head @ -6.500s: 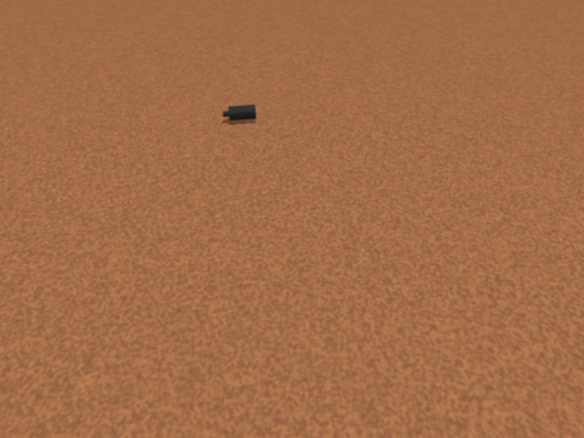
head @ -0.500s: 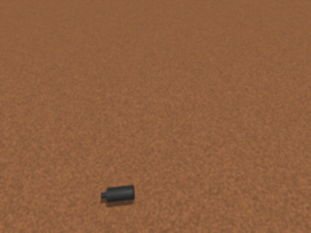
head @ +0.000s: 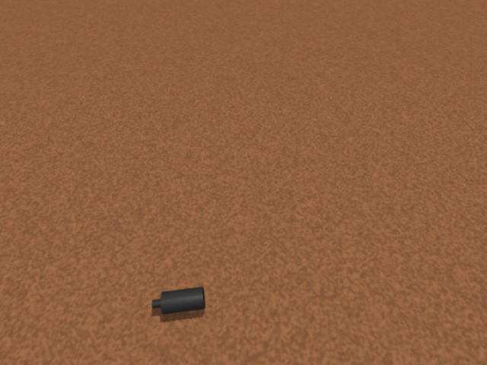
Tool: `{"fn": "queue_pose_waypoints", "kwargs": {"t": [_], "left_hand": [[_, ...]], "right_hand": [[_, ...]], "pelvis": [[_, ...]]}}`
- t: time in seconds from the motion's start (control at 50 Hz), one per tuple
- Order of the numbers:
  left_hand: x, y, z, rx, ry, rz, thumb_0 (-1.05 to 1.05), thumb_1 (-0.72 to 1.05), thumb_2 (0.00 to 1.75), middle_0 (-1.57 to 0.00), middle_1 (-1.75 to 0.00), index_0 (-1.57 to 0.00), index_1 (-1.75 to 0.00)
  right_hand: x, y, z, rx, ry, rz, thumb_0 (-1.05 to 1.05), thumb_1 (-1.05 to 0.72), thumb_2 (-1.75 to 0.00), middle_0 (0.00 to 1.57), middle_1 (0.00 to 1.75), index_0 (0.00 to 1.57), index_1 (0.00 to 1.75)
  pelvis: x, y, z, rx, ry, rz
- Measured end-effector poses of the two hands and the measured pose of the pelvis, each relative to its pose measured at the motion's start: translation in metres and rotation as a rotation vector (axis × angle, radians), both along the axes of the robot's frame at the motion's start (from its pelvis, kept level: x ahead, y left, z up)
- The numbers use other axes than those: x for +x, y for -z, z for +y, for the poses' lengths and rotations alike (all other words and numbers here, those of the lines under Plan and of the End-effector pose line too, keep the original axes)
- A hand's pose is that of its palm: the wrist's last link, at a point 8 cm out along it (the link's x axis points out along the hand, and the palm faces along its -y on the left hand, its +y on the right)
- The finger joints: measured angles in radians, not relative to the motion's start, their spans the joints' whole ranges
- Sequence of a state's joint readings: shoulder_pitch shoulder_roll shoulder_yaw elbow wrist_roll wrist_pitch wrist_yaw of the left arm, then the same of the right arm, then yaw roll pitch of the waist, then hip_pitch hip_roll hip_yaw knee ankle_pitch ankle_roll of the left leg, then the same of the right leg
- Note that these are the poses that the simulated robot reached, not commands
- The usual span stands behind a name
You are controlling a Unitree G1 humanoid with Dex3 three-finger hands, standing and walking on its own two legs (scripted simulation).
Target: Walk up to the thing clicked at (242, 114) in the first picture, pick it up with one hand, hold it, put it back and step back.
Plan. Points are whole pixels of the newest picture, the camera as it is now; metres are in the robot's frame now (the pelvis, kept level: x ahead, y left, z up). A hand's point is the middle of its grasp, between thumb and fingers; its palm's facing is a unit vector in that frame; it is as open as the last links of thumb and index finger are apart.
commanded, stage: walk up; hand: left
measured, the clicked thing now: (178, 300) +0.48 +0.27 -0.73
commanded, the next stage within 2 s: stand in 0.96 s
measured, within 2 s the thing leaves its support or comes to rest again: neither
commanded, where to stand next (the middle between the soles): +0.06 +0.00 m, yaw +2 degrees
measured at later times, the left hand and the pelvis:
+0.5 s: hand out of the picture +0.09 +0.26 -0.14, palm faces -0.01 -0.94 -0.34, open 7.4 cm; pelvis +0.00 +0.01 +0.01, yaw +0 degrees
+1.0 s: hand out of the picture +0.09 +0.26 -0.14, palm faces -0.02 -0.94 -0.34, open 7.4 cm; pelvis +0.00 +0.01 +0.01, yaw +0 degrees
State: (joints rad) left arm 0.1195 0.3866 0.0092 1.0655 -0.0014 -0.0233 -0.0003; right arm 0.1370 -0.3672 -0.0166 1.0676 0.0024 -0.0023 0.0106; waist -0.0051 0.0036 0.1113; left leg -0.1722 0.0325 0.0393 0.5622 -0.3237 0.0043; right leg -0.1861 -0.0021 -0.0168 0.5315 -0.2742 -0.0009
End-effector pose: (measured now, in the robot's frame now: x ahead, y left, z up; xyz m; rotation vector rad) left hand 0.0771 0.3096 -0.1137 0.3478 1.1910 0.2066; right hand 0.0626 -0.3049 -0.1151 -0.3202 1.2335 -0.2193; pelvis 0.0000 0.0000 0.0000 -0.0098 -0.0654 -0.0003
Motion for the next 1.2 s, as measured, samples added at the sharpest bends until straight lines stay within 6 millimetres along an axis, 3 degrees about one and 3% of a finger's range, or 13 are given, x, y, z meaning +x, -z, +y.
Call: {"fn": "queue_pose_waypoints", "kwargs": {"t": [0.24,0.48,0.8,1.2], "left_hand": [[0.009,-0.008,0.001,-0.020,-0.009,-0.012,0.01,0.90,0.90,-0.21,-0.30,-0.20,-0.30],[0.009,-0.010,-0.009,-0.038,-0.007,-0.024,0.01,0.90,0.90,-0.21,-0.30,-0.20,-0.30],[-0.009,-0.007,-0.009,-0.035,-0.021,0.041,0.01,0.90,0.90,-0.21,-0.30,-0.20,-0.30],[0.009,-0.012,-0.010,-0.033,-0.007,-0.003,0.01,0.90,0.90,-0.21,-0.30,-0.20,-0.30]], "right_hand": [[0.009,-0.005,0.015,0.020,-0.013,-0.020,0.01,-0.91,-0.90,0.21,0.30,0.20,0.30],[0.020,-0.013,0.011,0.012,-0.017,-0.065,0.01,-0.91,-0.90,0.21,0.30,0.20,0.30],[0.001,-0.008,0.012,0.024,-0.006,0.005,0.01,-0.91,-0.90,0.21,0.30,0.20,0.30],[0.014,-0.013,0.016,0.022,-0.013,-0.033,0.01,-0.91,-0.90,0.21,0.30,0.20,0.30]], "pelvis": [[0.002,-0.008,0.008,0.013,-0.001,0.005],[0.000,-0.012,0.006,0.013,0.001,0.001],[0.001,-0.014,0.004,0.008,0.002,0.018],[-0.003,-0.016,0.005,0.011,-0.002,0.019]]}}
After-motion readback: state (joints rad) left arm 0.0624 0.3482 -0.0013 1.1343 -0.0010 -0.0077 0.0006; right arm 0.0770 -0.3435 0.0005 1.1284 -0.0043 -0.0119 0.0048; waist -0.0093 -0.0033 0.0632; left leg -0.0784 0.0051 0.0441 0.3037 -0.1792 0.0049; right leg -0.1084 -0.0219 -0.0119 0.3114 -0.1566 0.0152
